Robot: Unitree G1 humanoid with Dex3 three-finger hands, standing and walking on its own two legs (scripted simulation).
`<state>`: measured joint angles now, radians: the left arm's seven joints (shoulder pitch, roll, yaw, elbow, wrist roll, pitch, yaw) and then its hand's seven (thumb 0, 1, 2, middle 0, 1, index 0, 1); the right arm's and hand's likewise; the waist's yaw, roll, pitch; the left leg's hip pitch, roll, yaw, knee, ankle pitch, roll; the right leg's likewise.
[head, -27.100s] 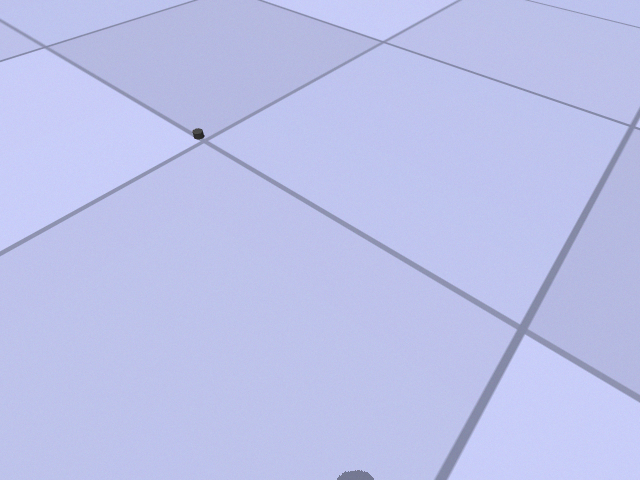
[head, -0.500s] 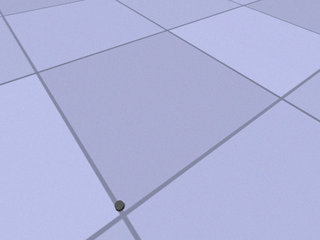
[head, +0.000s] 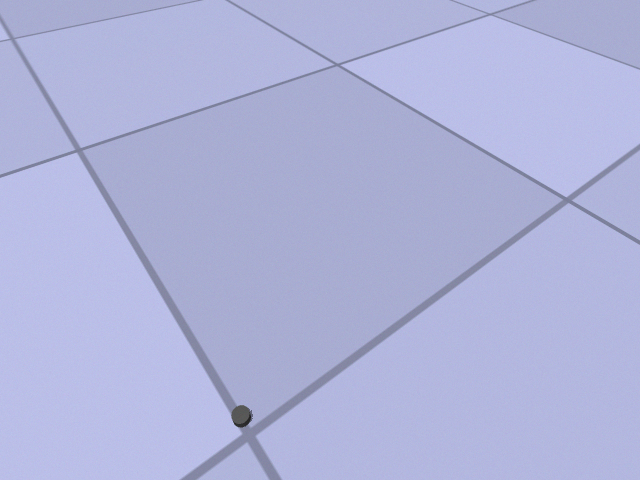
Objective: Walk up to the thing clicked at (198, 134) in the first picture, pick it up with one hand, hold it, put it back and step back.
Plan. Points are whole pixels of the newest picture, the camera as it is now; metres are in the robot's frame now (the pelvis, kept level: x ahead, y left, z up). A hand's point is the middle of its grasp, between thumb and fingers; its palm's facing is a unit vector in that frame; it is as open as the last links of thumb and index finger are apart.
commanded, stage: stand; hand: left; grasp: from above
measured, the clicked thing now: (241, 416) +0.45 +0.23 -0.77
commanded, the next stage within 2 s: rise first in 0.36 s
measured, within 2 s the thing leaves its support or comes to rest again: neither
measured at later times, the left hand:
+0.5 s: hand out of the picture +0.08 +0.25 -0.16, palm faces +0.00 -0.94 -0.34, open 7.4 cm
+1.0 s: hand out of the picture +0.13 +0.26 -0.21, palm faces -0.10 -0.91 -0.41, open 13.3 cm
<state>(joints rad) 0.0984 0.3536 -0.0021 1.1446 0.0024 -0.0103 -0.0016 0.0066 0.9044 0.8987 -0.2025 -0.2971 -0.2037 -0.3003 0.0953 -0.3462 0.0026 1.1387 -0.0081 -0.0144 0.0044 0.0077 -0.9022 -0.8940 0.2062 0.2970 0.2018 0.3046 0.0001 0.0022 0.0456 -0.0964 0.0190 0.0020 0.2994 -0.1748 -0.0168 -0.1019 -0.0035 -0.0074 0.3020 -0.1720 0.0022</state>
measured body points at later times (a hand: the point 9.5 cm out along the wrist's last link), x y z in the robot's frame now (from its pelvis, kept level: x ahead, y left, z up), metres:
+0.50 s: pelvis +0.00 +0.00 +0.00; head +0.02 +0.00 +0.45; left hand +0.08 +0.30 -0.13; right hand +0.08 -0.30 -0.13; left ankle -0.01 +0.13 -0.75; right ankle +0.00 -0.12 -0.75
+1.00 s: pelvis -0.01 +0.01 -0.06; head +0.07 +0.02 +0.38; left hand +0.13 +0.30 -0.18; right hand +0.13 -0.25 -0.16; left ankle -0.01 +0.13 -0.75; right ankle +0.00 -0.12 -0.75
